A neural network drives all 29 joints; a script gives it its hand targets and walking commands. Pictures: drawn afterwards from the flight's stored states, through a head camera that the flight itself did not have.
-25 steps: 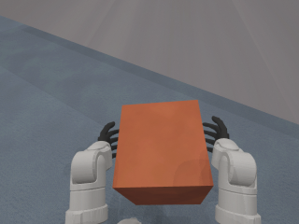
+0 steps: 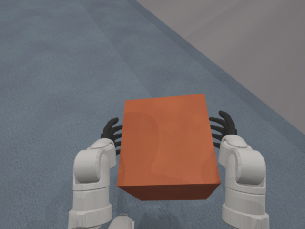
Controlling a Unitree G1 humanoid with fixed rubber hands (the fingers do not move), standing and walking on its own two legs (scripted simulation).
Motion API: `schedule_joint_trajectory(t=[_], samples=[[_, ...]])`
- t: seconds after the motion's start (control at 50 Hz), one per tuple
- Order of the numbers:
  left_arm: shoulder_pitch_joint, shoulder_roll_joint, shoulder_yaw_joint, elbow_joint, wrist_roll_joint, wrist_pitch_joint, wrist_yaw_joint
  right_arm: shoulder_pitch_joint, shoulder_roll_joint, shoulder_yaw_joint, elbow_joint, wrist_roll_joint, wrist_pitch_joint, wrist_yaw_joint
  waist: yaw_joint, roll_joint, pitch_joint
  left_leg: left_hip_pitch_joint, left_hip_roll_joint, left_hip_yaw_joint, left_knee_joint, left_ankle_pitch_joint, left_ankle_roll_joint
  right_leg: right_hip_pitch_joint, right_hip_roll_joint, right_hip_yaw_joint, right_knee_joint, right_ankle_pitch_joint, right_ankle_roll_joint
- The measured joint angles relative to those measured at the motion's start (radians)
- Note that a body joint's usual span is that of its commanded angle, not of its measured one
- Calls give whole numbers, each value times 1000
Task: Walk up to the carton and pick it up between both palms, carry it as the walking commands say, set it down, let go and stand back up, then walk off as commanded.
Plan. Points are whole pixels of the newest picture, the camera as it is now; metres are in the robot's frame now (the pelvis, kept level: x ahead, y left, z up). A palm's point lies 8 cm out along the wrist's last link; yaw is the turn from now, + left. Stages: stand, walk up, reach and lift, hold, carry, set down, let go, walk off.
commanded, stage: carry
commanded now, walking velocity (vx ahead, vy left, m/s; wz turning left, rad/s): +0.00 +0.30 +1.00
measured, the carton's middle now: (168, 153) +0.32 -0.02 +0.01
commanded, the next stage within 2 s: none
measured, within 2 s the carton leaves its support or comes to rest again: neither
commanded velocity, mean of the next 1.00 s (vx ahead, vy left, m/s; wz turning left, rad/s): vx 0.00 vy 0.14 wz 0.48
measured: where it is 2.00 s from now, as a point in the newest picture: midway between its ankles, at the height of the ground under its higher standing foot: (10, 219)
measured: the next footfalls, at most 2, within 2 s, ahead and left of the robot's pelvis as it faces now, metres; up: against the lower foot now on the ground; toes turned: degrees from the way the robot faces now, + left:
left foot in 0.02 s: +0.11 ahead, +0.14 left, +0.00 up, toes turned +3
right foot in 0.32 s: +0.12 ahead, +0.03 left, +0.00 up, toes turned +5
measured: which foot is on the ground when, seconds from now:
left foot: up 0.00-0.00, down 0.02-0.32, up 0.34-0.54, down 0.56-1.00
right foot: down 0.00-0.02, up 0.04-0.30, down 0.32-0.56, up 0.58-1.00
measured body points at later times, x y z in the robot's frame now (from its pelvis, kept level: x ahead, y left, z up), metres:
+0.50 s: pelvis +0.11 +0.22 +0.00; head +0.12 +0.23 +0.45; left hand +0.32 +0.48 +0.08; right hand +0.47 +0.23 +0.11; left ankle +0.08 +0.33 -0.64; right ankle +0.08 +0.03 -0.68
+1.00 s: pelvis +0.16 +0.44 +0.02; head +0.16 +0.49 +0.46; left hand +0.31 +0.75 +0.07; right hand +0.49 +0.52 +0.11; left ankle +0.12 +0.41 -0.68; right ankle +0.26 +0.33 -0.62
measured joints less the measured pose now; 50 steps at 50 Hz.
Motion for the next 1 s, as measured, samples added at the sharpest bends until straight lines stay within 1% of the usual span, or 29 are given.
schedule_joint_trajectory(t=[0.02,0.04,0.06,0.08,0.1,0.12,0.16,0.22,0.26,0.3,0.32,0.34,0.36,0.38,0.4,0.42,0.46,0.48,0.52,0.54,0.56,0.58,0.6,0.64,0.7,0.76,0.82,0.88,1.0], samples=[[6,-1,0,0,0,4,1,6,2,0,2,0,2,0,0,-1,-4,31,-5,16,-58,90,3,10,-40,14,45,4,1],[11,6,0,1,0,8,1,10,11,0,13,-2,-3,0,0,-3,-6,40,-30,32,-36,121,5,3,-52,57,107,-17,1],[16,13,0,1,0,13,0,18,22,0,23,-5,-12,0,0,-3,-10,43,-58,38,-16,102,14,-18,-41,95,173,-91,1],[19,19,0,0,0,20,0,30,32,0,28,-5,-20,-2,0,0,-11,47,-85,35,-14,88,27,-42,-13,122,229,-165,1],[18,22,0,0,0,27,-1,40,37,0,28,-5,-24,-3,1,6,-9,51,-108,26,-21,83,41,-65,24,133,259,-216,1],[16,25,0,0,0,33,-1,45,40,0,28,-5,-26,-3,1,10,-3,56,-130,15,-35,85,55,-87,63,134,263,-238,1],[16,25,0,0,0,34,-1,44,41,0,28,-6,-25,-4,1,10,15,71,-174,4,-69,96,80,-140,129,135,263,-241,1],[17,25,0,0,0,29,-2,38,41,0,28,-6,-24,-6,1,11,42,107,-241,1,-114,110,118,-210,191,135,263,-218,1],[17,25,0,-1,0,27,-3,37,41,0,27,-6,-24,-6,2,18,50,136,-286,1,-135,112,142,-229,210,137,237,-182,1],[17,25,0,-2,0,26,-3,36,41,0,23,-6,-23,-6,2,31,41,152,-327,2,-141,113,157,-208,213,138,133,-107,-2],[17,22,0,-2,0,24,-3,36,39,0,20,-6,-22,-6,2,43,32,153,-344,1,-132,116,155,-185,212,138,66,-1,-39],[17,17,0,-2,0,23,-3,39,35,0,14,-6,-18,-6,2,57,20,141,-345,5,-90,111,113,-171,203,128,55,35,-82],[15,10,0,-2,0,24,-2,48,29,0,3,-3,-14,-6,3,59,3,110,-335,15,3,55,68,-159,188,109,54,21,-106],[10,6,0,-2,0,26,-1,50,24,0,-7,-2,-9,-5,3,55,-11,69,-311,27,121,6,35,-142,169,87,52,-4,-113],[3,5,0,-2,1,26,0,40,19,0,-9,-2,-5,-5,3,49,-18,33,-277,31,222,-14,10,-120,150,65,46,-22,-113],[-4,5,0,-2,2,24,0,25,14,0,-9,-2,1,-4,2,42,-19,4,-236,30,283,-18,-5,-96,129,44,40,-34,-108],[-6,5,0,-2,2,13,-1,-5,5,0,-6,-2,11,-4,2,31,-19,-37,-139,29,290,-22,-12,-46,84,9,28,-49,-79],[-5,4,0,-2,2,8,-1,-14,3,0,-3,-2,13,-4,2,29,-19,-51,-92,28,266,-23,-13,-21,59,-5,27,-56,-62],[6,2,0,-2,2,9,1,-14,4,2,3,-2,14,-4,2,24,-20,-33,-27,28,120,2,-2,43,4,-26,27,-64,-22],[12,2,0,-1,2,15,2,-8,4,4,6,-2,17,-4,1,23,-23,0,-16,28,21,17,3,71,-27,-27,41,-61,-10],[15,2,0,-1,2,24,2,-3,5,5,10,-2,20,-4,1,23,-28,34,-19,42,-37,86,-5,83,-61,-15,84,-48,-8],[18,10,0,-1,3,30,2,1,14,6,21,-4,16,-4,1,21,-31,46,-39,55,-20,112,-7,71,-69,28,152,-44,-8],[22,20,0,-1,3,38,2,5,26,6,36,-6,7,-5,1,20,-35,53,-60,61,-3,93,4,43,-54,71,225,-96,-8],[23,39,0,-1,3,57,1,15,45,6,58,-6,-5,-10,1,19,-34,68,-96,58,-11,72,35,-29,16,123,331,-192,-8],[19,49,0,-2,3,61,-2,3,51,5,66,-11,-6,-13,1,19,-2,93,-131,49,-55,74,70,-140,114,129,346,-216,-8],[17,49,0,-2,3,48,-4,-13,50,5,66,-16,-7,-13,2,19,40,128,-161,49,-84,71,100,-243,175,129,346,-216,-8],[17,49,0,-2,3,46,-4,-12,50,5,67,-16,-10,-13,2,19,63,175,-185,49,-104,58,124,-309,200,130,346,-175,-8],[17,49,0,-2,3,46,-4,-6,51,5,66,-16,-15,-12,2,19,69,228,-196,49,-125,39,142,-340,209,130,346,-97,-8],[3,49,0,-2,3,46,-4,-6,48,5,54,-16,-16,-12,2,18,60,317,-197,30,-179,15,160,-334,220,131,315,-4,-8]])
